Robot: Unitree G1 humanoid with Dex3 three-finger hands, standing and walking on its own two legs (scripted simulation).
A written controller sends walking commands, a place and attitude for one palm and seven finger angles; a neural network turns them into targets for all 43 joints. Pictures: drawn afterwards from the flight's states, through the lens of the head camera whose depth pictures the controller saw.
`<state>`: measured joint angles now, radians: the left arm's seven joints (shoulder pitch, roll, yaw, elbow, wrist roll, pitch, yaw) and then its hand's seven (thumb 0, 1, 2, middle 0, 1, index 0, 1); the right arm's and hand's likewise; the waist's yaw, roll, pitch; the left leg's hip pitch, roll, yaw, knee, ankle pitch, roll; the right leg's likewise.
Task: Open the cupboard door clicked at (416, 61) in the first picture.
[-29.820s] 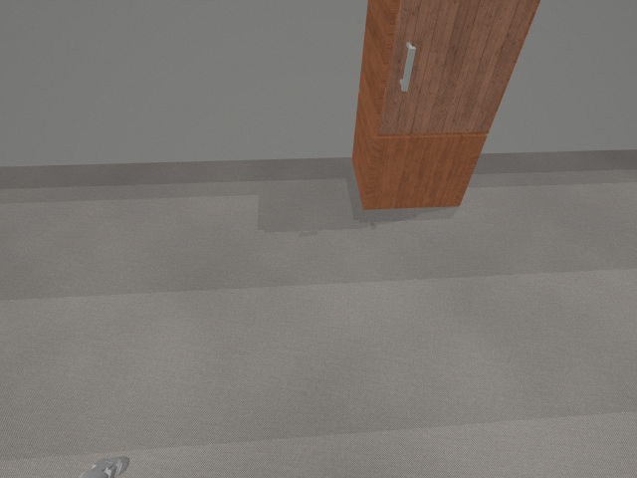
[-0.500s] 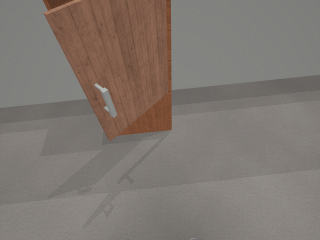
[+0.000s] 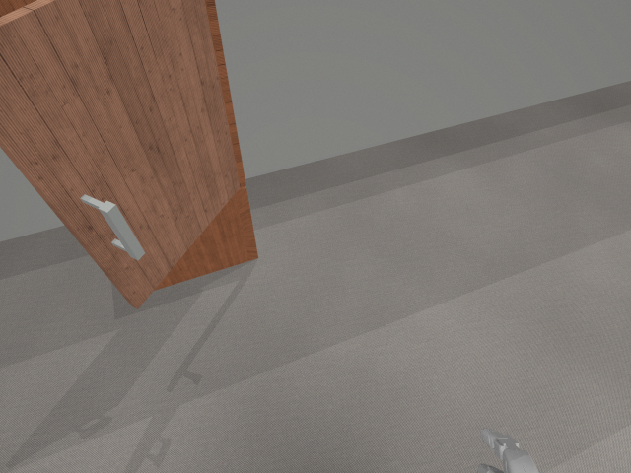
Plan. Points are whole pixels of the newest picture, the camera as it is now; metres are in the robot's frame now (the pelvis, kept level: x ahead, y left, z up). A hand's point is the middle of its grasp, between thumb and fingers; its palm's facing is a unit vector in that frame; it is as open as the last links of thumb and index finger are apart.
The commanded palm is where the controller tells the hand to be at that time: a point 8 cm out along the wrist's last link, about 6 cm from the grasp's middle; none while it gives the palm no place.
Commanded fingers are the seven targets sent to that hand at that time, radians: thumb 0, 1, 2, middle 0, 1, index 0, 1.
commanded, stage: walk to a spot facing it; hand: left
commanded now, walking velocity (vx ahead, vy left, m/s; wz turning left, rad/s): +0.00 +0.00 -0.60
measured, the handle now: (114, 228) +0.47 +0.39 -0.07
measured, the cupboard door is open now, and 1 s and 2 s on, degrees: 42 42 42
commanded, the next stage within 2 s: turn to face it in 1.98 s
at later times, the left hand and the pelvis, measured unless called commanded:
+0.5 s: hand (226, 441) +0.17 +0.15 -0.17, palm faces -0.35 -0.91 -0.23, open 7.4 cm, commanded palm none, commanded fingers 0.00 0.90 0.90 -0.20 -0.30 -0.20 -0.30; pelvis +0.02 -0.02 -0.01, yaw -20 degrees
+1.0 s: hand (272, 409) +0.22 +0.09 -0.16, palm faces -0.57 -0.79 -0.21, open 7.4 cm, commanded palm none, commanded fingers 0.00 0.90 0.90 -0.20 -0.30 -0.20 -0.30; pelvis +0.08 -0.07 +0.00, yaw -39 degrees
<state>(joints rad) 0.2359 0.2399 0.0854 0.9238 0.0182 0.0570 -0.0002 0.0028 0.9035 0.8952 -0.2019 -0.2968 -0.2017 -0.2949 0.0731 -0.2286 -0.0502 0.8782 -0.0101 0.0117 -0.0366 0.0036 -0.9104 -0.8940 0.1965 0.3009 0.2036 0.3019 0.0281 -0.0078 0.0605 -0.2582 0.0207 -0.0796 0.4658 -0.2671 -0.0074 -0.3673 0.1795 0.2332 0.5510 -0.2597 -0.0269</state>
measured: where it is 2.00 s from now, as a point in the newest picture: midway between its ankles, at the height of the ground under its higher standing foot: (456, 430)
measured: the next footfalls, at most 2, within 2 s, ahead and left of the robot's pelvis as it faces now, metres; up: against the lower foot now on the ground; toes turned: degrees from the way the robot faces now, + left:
right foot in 0.28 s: +0.04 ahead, -0.16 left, +0.00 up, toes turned -11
left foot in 0.52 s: +0.13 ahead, +0.10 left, +0.00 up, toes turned -18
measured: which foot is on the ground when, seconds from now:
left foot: down 0.00-0.28, up 0.30-0.50, down 0.52-0.76, up 0.78-1.00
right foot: up 0.00-0.26, down 0.28-0.52, up 0.54-0.74, down 0.76-1.00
